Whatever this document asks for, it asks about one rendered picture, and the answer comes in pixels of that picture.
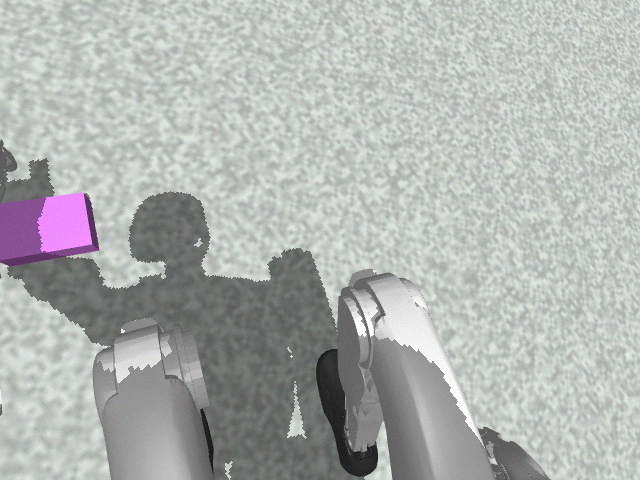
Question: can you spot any right robot foot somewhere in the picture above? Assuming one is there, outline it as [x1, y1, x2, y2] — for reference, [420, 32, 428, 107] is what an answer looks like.
[316, 349, 378, 477]

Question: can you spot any small box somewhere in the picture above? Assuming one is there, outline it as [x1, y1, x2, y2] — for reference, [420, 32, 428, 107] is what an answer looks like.
[0, 192, 99, 266]

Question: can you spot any left robot hand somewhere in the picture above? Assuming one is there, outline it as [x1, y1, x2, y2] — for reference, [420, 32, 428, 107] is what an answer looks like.
[0, 139, 17, 279]

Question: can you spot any right robot hand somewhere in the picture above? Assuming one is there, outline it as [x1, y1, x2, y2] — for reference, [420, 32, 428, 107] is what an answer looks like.
[478, 427, 550, 480]

